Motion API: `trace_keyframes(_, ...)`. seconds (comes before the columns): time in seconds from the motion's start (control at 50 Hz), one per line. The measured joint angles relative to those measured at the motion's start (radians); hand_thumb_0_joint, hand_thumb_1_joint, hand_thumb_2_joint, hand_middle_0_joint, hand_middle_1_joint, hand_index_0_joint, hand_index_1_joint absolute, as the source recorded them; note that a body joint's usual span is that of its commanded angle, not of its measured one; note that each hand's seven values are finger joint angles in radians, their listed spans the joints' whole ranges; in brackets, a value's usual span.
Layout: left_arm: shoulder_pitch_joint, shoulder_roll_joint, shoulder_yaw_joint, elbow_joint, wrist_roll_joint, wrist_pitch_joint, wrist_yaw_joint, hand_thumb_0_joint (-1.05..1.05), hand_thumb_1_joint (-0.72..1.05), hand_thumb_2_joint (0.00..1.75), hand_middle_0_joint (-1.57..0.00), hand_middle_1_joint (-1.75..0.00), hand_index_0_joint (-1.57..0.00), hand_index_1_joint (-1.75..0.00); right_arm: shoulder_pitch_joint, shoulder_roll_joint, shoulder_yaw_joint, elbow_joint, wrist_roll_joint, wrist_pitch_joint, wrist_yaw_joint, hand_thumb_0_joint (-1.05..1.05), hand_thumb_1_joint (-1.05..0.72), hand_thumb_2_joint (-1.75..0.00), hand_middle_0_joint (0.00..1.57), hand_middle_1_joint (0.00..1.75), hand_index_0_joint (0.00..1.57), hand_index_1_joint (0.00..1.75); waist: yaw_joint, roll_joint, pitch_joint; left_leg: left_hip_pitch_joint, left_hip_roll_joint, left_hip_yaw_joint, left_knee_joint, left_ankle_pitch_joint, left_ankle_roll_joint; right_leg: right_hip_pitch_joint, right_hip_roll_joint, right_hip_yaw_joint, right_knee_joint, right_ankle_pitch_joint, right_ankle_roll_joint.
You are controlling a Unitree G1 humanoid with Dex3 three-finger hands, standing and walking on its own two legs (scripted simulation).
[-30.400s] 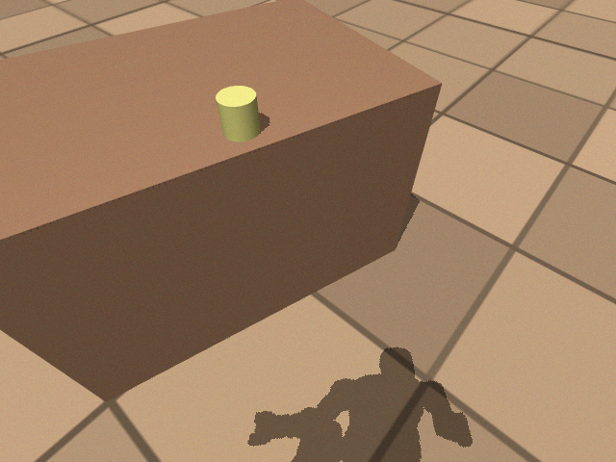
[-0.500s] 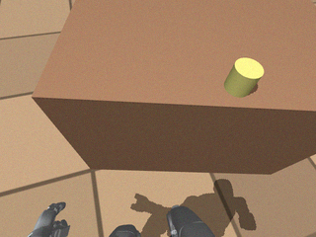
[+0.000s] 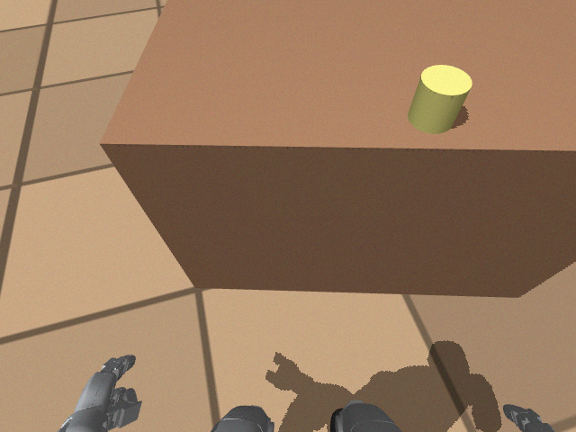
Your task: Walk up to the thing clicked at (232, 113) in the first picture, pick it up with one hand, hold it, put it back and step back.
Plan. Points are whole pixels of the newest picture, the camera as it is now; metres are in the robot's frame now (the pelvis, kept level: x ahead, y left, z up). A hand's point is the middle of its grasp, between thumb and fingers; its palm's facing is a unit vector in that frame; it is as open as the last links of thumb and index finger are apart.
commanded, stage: step back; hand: right
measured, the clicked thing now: (437, 100) +0.66 -0.24 +0.04
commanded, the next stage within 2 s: none
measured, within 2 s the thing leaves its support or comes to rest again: neither
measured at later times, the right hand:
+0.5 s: hand out of the picture -0.03 -0.32 -0.14, palm faces +0.03 +0.90 -0.43, open 7.4 cm
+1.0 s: hand out of the picture -0.23 -0.31 -0.13, palm faces -0.10 +0.89 -0.44, open 7.4 cm
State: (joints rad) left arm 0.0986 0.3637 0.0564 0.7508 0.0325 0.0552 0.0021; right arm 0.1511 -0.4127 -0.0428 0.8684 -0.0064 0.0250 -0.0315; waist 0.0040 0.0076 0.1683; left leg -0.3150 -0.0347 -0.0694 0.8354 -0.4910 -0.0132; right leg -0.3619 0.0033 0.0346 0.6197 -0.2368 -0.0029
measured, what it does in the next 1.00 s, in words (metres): walks backwards: left foot, then right foot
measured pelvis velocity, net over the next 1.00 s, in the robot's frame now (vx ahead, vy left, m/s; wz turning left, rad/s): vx -0.32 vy -0.05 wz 0.04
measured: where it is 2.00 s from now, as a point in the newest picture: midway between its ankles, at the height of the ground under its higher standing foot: outside the picture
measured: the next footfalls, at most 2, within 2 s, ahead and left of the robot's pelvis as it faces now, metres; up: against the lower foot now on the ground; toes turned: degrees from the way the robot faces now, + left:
left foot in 0.04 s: +0.01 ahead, +0.12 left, +0.00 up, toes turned -2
right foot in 0.46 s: -0.13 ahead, -0.16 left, +0.00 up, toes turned -1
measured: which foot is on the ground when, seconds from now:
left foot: up 0.00-0.02, down 0.04-0.48, up 0.50-0.80, down 0.82-1.00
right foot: down 0.00-0.06, up 0.08-0.44, down 0.46-0.86, up 0.88-1.00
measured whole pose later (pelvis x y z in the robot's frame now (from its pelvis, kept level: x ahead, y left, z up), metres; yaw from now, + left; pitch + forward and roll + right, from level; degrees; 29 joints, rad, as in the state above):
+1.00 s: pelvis -0.32 -0.05 +0.01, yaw +2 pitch -2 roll -1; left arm 0.12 0.38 0.07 0.80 0.01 0.10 0.00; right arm 0.20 -0.35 -0.03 0.88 -0.05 0.03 -0.02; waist 0.00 -0.04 0.15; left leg -0.30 0.00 -0.02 0.61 -0.27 0.03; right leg -0.50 0.11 0.13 1.21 -0.50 -0.01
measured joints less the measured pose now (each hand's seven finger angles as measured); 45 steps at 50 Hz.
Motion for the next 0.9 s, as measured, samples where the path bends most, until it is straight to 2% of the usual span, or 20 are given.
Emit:
trace_keyframes(0.04,-0.015,0.016,0.001,-0.015,-0.006,0.005,-0.003,0.01,0.90,0.90,-0.20,-0.30,-0.21,-0.30,0.005,0.005,-0.007,0.005,-0.009,-0.008,0.002,0.01,-0.91,-0.90,0.21,0.30,0.20,0.30,-0.005,-0.017,0.015,0.060,0.009,0.027,-0.164,0.105,0.009,-0.034,-0.012,-0.013,0.056,-0.012,0.011)
trace_keyframes(0.08,-0.024,0.041,0.012,-0.008,-0.014,0.017,-0.003,0.01,0.90,0.90,-0.20,-0.30,-0.21,-0.30,-0.003,0.041,-0.007,0.018,-0.024,-0.010,0.005,0.01,-0.91,-0.90,0.21,0.30,0.20,0.30,0.016,-0.091,0.045,0.076,-0.026,0.066,-0.184,0.136,0.027,-0.055,-0.032,0.039,0.112,-0.042,0.002)
trace_keyframes(0.12,-0.011,0.038,0.017,0.016,-0.012,0.031,0.002,0.01,0.90,0.90,-0.20,-0.30,-0.21,-0.30,0.012,0.052,0.002,0.013,-0.030,-0.011,0.019,0.01,-0.91,-0.90,0.21,0.30,0.20,0.30,0.003,-0.082,0.030,0.055,-0.004,0.052,-0.174,0.144,0.037,-0.088,0.035,0.075,0.255,-0.213,-0.003)
trace_keyframes(0.14,-0.005,0.036,0.018,0.029,-0.010,0.037,0.002,0.01,0.90,0.90,-0.20,-0.30,-0.21,-0.30,0.020,0.054,0.004,0.012,-0.032,-0.013,0.021,0.01,-0.91,-0.90,0.21,0.30,0.20,0.30,-0.008,-0.068,0.023,0.048,0.013,0.034,-0.181,0.156,0.039,-0.102,0.072,0.084,0.348,-0.259,-0.003)
trace_keyframes(0.18,0.016,0.039,0.021,0.042,-0.016,0.040,-0.001,0.01,0.90,0.90,-0.20,-0.30,-0.20,-0.30,0.030,0.061,0.007,0.011,-0.036,-0.012,0.019,0.01,-0.90,-0.90,0.21,0.30,0.20,0.30,-0.008,-0.058,0.007,0.044,0.039,0.025,-0.223,0.193,0.036,-0.121,0.119,0.110,0.503,-0.276,-0.006)
trace_keyframes(0.24,0.055,0.049,0.032,0.044,-0.020,0.033,-0.007,0.01,0.90,0.90,-0.20,-0.30,-0.21,-0.30,0.026,0.062,0.004,0.001,-0.033,-0.014,0.015,0.01,-0.90,-0.90,0.21,0.30,0.20,0.30,0.012,-0.064,-0.007,0.028,0.061,0.040,-0.270,0.241,0.027,-0.112,0.133,0.144,0.601,-0.248,0.002)
trace_keyframes(0.3,0.081,0.058,0.041,0.053,-0.014,0.032,-0.006,0.01,0.90,0.90,-0.20,-0.30,-0.20,-0.30,0.008,0.056,-0.003,-0.024,-0.028,-0.017,0.011,0.01,-0.90,-0.90,0.21,0.30,0.21,0.30,0.020,-0.070,0.002,-0.001,0.072,0.052,-0.274,0.270,0.021,-0.060,0.112,0.163,0.554,-0.244,0.027)
trace_keyframes(0.36,0.097,0.065,0.042,0.069,-0.011,0.032,-0.008,0.01,0.90,0.90,-0.20,-0.30,-0.20,-0.30,-0.020,0.048,-0.008,-0.051,-0.026,-0.018,0.010,0.01,-0.90,-0.90,0.21,0.30,0.20,0.30,0.024,-0.073,0.020,-0.033,0.083,0.071,-0.256,0.289,0.015,0.001,0.076,0.143,0.421,-0.260,0.045)
trace_keyframes(0.44,0.109,0.056,0.033,0.088,-0.010,0.022,-0.015,0.01,0.90,0.90,-0.20,-0.30,-0.20,-0.30,-0.051,0.021,-0.011,-0.076,-0.028,-0.006,0.013,0.01,-0.90,-0.90,0.21,0.30,0.20,0.30,0.033,-0.048,0.025,-0.094,0.111,0.093,-0.193,0.299,-0.007,0.106,0.019,0.061,0.122,-0.210,0.027)
trace_keyframes(0.48,0.099,0.024,0.030,0.109,-0.004,0.012,-0.018,0.01,0.91,0.90,-0.20,-0.30,-0.20,-0.30,-0.069,-0.007,-0.018,-0.071,-0.023,0.007,0.013,0.01,-0.90,-0.90,0.21,0.30,0.20,0.30,0.017,0.024,0.041,-0.121,0.145,0.054,-0.147,0.299,-0.010,0.139,0.049,0.015,0.053,-0.149,0.008)
trace_keyframes(0.5,0.099,0.008,0.026,0.112,0.001,0.011,-0.024,0.01,0.91,0.90,-0.20,-0.30,-0.20,-0.30,-0.065,-0.015,-0.023,-0.064,-0.018,0.015,0.010,0.01,-0.90,-0.90,0.21,0.30,0.20,0.30,0.004,0.053,0.037,-0.136,0.134,0.012,-0.125,0.252,0.001,0.137,0.058,-0.008,0.056,-0.144,0.001)
trace_keyframes(0.52,0.107,0.002,0.020,0.107,0.005,0.012,-0.031,0.01,0.91,0.90,-0.20,-0.30,-0.20,-0.30,-0.052,-0.013,-0.026,-0.054,-0.015,0.022,0.004,0.01,-0.90,-0.90,0.21,0.30,0.20,0.30,0.006,0.053,0.019,-0.157,0.097,-0.015,-0.068,0.146,0.005,0.121,0.047,-0.011,0.069,-0.144,-0.006)
trace_keyframes(0.56,0.124,-0.002,0.013,0.096,0.009,0.015,-0.034,0.01,0.90,0.90,-0.20,-0.30,-0.21,-0.30,-0.026,0.000,-0.026,-0.030,-0.009,0.031,-0.002,0.01,-0.91,-0.90,0.21,0.30,0.20,0.30,0.034,0.017,-0.016,-0.188,0.016,-0.022,0.101,0.018,0.008,0.092,0.010,0.018,0.074,-0.131,-0.017)
trace_keyframes(0.6,0.128,-0.009,0.010,0.090,0.009,0.018,-0.030,0.01,0.90,0.90,-0.20,-0.30,-0.21,-0.30,0.000,-0.002,-0.018,-0.016,-0.003,0.029,0.001,0.01,-0.91,-0.90,0.21,0.30,0.20,0.30,0.038,0.006,-0.038,-0.197,-0.042,-0.040,0.230,0.017,0.011,0.080,-0.013,0.026,0.036,-0.093,-0.016)
trace_keyframes(0.64,0.114,-0.012,0.013,0.081,0.009,0.019,-0.024,0.01,0.90,0.90,-0.20,-0.30,-0.21,-0.30,0.028,-0.006,-0.014,-0.012,-0.001,0.020,-0.001,0.01,-0.91,-0.90,0.21,0.30,0.20,0.30,0.027,0.011,-0.050,-0.187,-0.069,-0.055,0.297,0.034,0.006,0.062,-0.022,0.011,0.005,-0.059,-0.015)
trace_keyframes(0.7,0.080,-0.006,0.018,0.047,0.010,0.009,-0.012,0.01,0.90,0.90,-0.20,-0.30,-0.21,-0.30,0.058,-0.005,-0.007,-0.001,-0.003,0.009,-0.005,0.01,-0.91,-0.90,0.21,0.30,0.20,0.30,0.015,0.019,-0.041,-0.122,-0.063,-0.047,0.255,0.014,-0.006,0.024,-0.021,-0.018,-0.004,-0.024,-0.019)
trace_keyframes(0.78,0.019,0.010,0.020,-0.003,0.006,0.001,0.005,0.01,0.90,0.90,-0.20,-0.30,-0.21,-0.30,0.077,0.016,0.001,0.014,-0.014,0.005,-0.006,0.01,-0.91,-0.90,0.21,0.30,0.20,0.30,-0.001,0.008,-0.003,-0.015,-0.022,0.010,0.040,-0.025,-0.011,-0.029,-0.031,-0.073,0.030,-0.003,-0.021)
trace_keyframes(0.82,-0.009,0.020,0.016,-0.020,-0.001,0.005,0.007,0.01,0.90,0.90,-0.20,-0.30,-0.21,-0.30,0.081,0.028,0.002,0.015,-0.019,-0.001,0.000,0.01,-0.91,-0.90,0.21,0.30,0.20,0.30,-0.008,-0.008,0.012,0.047,-0.007,0.041,-0.120,0.050,0.004,-0.062,-0.044,-0.096,0.071,-0.002,-0.017)
trace_keyframes(0.86,-0.031,0.040,0.017,-0.016,-0.008,0.017,0.006,0.01,0.90,0.90,-0.20,-0.30,-0.21,-0.30,0.064,0.061,0.003,0.026,-0.026,-0.003,0.004,0.01,-0.91,-0.90,0.21,0.30,0.20,0.30,0.006,-0.082,0.045,0.069,-0.044,0.076,-0.167,0.121,0.035,-0.083,-0.079,-0.062,0.113,0.000,-0.015)
trace_keyframes(0.9,-0.023,0.031,0.015,0.006,-0.012,0.032,0.006,0.01,0.90,0.90,-0.20,-0.30,-0.21,-0.30,0.065,0.067,0.011,0.020,-0.036,0.000,0.017,0.01,-0.91,-0.90,0.21,0.30,0.20,0.30,0.007,-0.085,0.036,0.052,-0.030,0.079,-0.156,0.134,0.048,-0.114,-0.031,-0.019,0.216,-0.179,-0.012)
